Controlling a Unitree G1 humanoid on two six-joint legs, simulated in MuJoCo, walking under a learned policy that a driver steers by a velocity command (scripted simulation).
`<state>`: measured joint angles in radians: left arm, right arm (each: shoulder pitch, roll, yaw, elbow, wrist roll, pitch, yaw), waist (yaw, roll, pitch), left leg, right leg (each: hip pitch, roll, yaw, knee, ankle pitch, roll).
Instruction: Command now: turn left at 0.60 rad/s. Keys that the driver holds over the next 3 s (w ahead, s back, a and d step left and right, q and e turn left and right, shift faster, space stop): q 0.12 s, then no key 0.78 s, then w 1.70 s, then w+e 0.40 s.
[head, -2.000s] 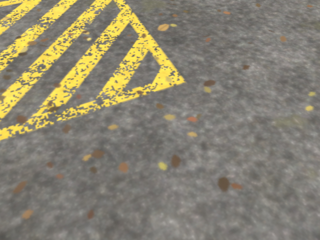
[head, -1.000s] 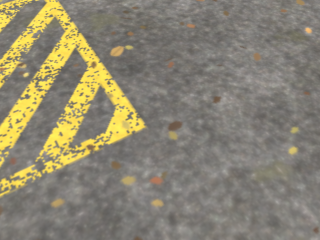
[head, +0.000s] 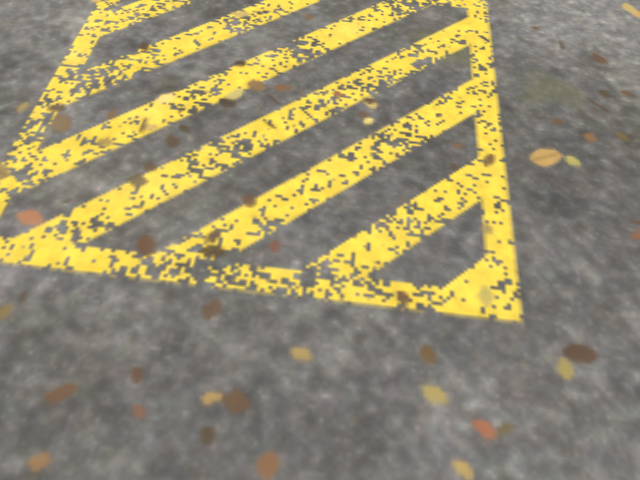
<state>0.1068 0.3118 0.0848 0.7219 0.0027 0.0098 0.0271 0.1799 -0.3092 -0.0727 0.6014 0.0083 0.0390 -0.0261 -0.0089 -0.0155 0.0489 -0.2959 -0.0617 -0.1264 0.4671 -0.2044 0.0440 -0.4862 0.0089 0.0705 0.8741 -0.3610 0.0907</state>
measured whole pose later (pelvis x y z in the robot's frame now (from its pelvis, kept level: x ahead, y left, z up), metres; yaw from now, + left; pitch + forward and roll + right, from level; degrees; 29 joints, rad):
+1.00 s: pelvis +0.00 +0.01 -0.01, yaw +10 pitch -1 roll +0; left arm 0.23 0.28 0.04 0.91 0.00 0.00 0.03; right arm 0.24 -0.23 -0.03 0.79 0.00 0.01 -0.02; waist 0.01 -0.01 0.01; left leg -0.17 -0.04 -0.05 0.52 -0.33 0.03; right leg -0.23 -0.04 0.02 0.57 -0.35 0.04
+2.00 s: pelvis +0.45 +0.07 +0.00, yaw +9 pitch +1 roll +3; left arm 0.11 0.28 0.04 0.80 -0.01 -0.08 0.00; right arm 0.34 -0.27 -0.05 0.91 0.01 -0.09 0.01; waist -0.07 -0.04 0.03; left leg -0.03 -0.09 0.05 0.20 -0.19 0.06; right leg -0.68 -0.14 0.05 0.69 0.05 0.02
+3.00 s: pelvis +1.00 +0.16 +0.00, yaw +1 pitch +0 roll +2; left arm 0.21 0.29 0.08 0.82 -0.03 -0.03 0.00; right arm 0.28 -0.26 -0.06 0.94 -0.02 -0.10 0.00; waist -0.04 -0.05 0.03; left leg -0.06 -0.03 0.18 0.25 -0.20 0.05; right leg -0.68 -0.12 0.07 0.95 -0.09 -0.01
